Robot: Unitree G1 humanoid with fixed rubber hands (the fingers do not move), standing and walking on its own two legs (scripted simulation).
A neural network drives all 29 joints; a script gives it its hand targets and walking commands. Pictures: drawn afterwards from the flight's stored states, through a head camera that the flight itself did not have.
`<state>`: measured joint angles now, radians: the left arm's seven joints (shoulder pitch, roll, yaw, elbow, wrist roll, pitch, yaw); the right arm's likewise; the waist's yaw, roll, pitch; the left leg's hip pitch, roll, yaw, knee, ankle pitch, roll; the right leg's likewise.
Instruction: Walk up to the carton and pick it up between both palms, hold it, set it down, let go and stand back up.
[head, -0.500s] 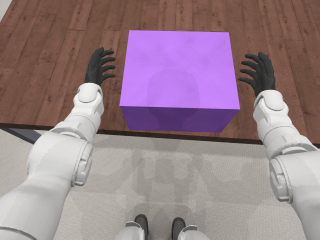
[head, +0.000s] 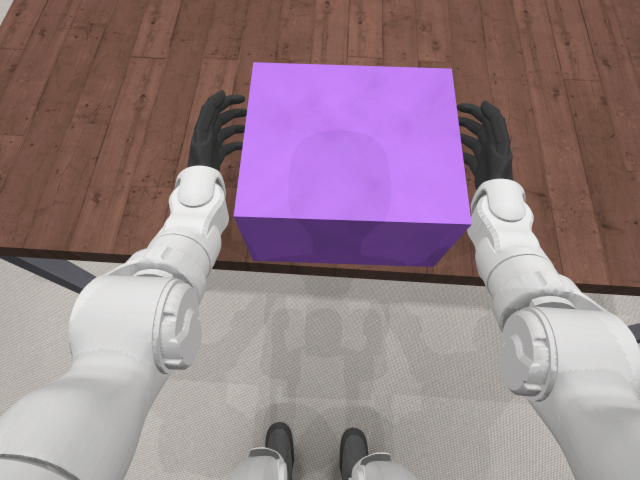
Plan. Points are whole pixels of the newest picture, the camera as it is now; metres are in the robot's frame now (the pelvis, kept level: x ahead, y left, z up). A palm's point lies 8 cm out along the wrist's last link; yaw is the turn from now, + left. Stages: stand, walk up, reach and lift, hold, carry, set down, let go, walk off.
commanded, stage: reach and lift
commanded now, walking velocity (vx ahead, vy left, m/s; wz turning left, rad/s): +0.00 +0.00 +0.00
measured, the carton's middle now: (347, 169) +0.50 -0.02 -0.01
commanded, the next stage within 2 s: none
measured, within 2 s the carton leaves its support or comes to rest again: neither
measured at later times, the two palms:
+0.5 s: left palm (207, 166) +0.48 +0.15 +0.02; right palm (489, 186) +0.45 -0.19 +0.02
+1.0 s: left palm (207, 168) +0.48 +0.15 +0.02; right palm (489, 186) +0.45 -0.19 +0.02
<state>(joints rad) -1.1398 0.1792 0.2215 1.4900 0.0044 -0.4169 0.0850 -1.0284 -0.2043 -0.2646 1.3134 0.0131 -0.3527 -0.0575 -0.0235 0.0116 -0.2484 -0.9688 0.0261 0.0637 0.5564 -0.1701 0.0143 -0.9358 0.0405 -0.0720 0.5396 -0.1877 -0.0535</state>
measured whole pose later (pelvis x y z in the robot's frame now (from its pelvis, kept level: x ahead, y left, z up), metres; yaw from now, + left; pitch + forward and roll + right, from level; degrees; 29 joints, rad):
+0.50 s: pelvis +0.03 +0.00 +0.02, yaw +0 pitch +27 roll +0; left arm -0.94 0.09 0.51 1.33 0.32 -0.46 0.06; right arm -0.84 -0.03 -0.72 1.14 -0.46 -0.46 -0.01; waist -0.03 0.02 -0.17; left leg -0.71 0.01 0.07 0.41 -0.16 0.01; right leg -0.69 0.04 -0.07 0.40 -0.18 -0.05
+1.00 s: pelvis +0.03 +0.00 +0.02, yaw +1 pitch +27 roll +0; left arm -0.94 0.09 0.52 1.32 0.31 -0.45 0.06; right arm -0.85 -0.03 -0.71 1.15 -0.47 -0.46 -0.01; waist -0.03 0.02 -0.17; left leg -0.73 0.01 0.07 0.41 -0.16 0.01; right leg -0.70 0.04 -0.07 0.40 -0.18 -0.05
